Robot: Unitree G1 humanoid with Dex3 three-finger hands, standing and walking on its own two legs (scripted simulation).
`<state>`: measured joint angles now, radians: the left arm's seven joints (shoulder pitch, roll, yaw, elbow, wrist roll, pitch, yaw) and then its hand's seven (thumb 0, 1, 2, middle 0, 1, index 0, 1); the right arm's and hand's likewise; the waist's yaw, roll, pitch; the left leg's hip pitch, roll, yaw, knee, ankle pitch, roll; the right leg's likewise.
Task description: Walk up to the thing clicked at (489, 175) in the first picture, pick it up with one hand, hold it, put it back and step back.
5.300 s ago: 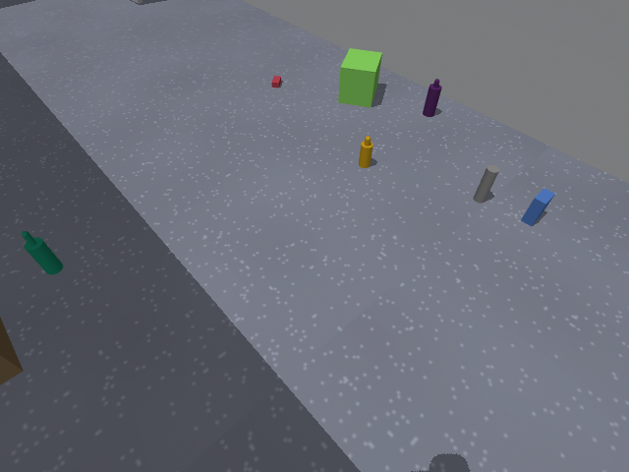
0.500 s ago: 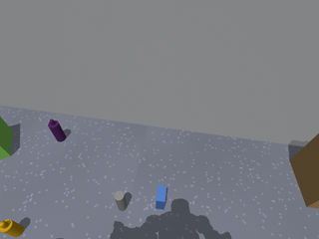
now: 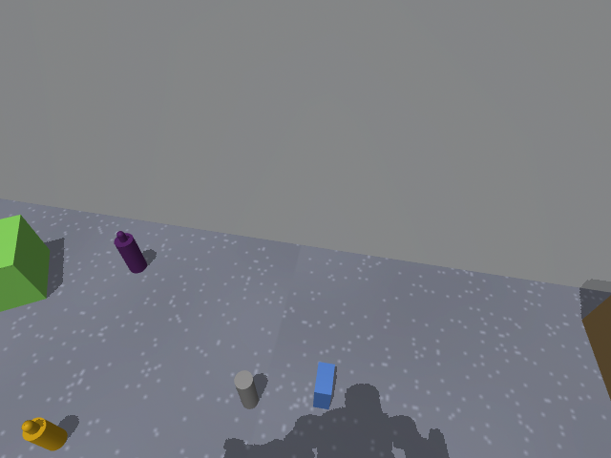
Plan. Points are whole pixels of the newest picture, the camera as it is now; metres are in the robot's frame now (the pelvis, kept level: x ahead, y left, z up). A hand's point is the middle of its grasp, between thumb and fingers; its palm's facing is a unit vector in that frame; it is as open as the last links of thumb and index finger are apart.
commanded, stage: walk up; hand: left
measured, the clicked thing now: (247, 390) +0.43 +0.19 -0.69
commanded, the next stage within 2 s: stand in 0.08 s
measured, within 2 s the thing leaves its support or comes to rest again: neither
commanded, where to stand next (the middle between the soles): +0.10 -0.01 m, yaw +0 degrees
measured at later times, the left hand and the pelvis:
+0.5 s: hand out of the picture +0.11 +0.25 -0.15, palm faces -0.02 -0.94 -0.34, open 7.4 cm; pelvis +0.02 +0.00 +0.00, yaw +1 degrees
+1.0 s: hand out of the picture +0.10 +0.25 -0.16, palm faces +0.00 -0.94 -0.34, open 7.4 cm; pelvis +0.03 +0.00 +0.00, yaw +1 degrees
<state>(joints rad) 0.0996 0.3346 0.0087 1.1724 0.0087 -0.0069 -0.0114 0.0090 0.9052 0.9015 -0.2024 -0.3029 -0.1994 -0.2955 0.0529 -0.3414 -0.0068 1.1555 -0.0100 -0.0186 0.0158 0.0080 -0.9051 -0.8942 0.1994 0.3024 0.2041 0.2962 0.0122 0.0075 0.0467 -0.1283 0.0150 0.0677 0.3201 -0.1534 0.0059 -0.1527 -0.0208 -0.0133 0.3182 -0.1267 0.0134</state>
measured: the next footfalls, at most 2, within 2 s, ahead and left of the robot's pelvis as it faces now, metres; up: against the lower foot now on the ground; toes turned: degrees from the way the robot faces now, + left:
none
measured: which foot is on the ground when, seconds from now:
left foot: down 0.00-1.00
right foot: down 0.00-1.00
